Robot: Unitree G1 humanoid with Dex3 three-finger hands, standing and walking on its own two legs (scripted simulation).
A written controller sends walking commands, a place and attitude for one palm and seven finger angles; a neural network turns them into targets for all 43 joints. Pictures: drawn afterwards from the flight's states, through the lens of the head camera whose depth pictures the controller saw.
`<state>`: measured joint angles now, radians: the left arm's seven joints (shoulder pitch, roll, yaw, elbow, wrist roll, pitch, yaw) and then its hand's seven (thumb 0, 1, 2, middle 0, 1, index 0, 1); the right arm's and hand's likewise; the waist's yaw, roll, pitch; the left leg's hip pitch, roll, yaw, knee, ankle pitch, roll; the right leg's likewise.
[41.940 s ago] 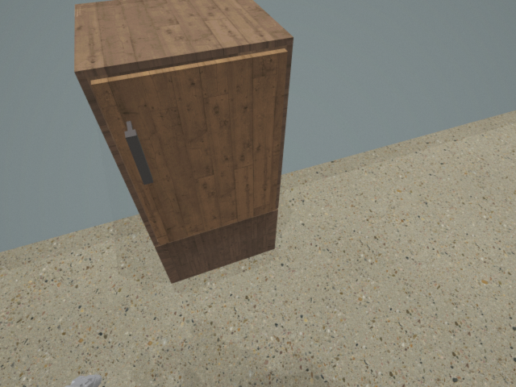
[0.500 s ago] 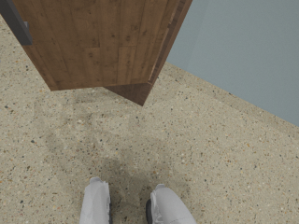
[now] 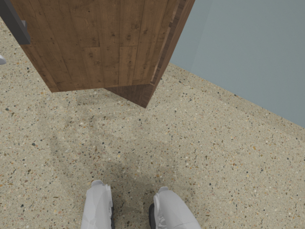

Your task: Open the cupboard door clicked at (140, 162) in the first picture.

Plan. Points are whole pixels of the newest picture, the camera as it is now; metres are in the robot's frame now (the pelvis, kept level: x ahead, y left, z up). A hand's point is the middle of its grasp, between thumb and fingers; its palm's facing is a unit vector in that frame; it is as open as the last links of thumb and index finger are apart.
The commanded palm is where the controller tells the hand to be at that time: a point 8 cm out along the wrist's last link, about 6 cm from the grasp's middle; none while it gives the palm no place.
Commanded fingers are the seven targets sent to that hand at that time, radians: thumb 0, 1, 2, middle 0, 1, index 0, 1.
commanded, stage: slide the fingers in behind the handle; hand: left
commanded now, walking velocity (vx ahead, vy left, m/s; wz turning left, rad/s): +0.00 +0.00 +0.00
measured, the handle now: (9, 7) +0.59 +0.29 +0.09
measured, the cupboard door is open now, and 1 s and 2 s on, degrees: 36 36 37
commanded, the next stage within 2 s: close the thumb around the handle in 1.50 s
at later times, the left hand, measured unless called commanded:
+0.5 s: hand out of the picture +0.53 +0.30 +0.09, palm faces +0.14 -0.99 +0.01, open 14.0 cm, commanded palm +0.52 +0.32 +0.09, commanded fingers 0.00 -0.50 0.30 -0.30 -1.20 -0.30 -1.20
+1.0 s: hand (14, 30) +0.54 +0.27 +0.09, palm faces +0.15 -0.99 +0.01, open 14.0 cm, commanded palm +0.52 +0.29 +0.09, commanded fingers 0.00 -0.50 0.30 -0.30 -1.20 -0.30 -1.20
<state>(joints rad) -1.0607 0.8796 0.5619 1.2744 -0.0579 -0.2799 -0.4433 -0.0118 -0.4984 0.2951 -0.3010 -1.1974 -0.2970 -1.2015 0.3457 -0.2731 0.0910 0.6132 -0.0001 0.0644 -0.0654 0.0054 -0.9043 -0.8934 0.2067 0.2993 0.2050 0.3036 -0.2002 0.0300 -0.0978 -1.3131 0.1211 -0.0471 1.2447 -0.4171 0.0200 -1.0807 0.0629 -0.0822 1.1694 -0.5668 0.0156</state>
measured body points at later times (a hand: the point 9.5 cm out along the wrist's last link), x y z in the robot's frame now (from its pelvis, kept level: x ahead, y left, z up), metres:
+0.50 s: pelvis +0.01 +0.00 +0.00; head +0.17 +0.05 +0.42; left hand +0.52 +0.35 +0.09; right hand +0.01 -0.27 -0.09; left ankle +0.07 +0.11 -0.62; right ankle -0.01 -0.14 -0.62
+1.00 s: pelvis +0.01 -0.01 +0.01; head +0.17 +0.04 +0.43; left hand +0.52 +0.32 +0.09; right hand +0.01 -0.27 -0.09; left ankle +0.07 +0.11 -0.62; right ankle -0.01 -0.14 -0.62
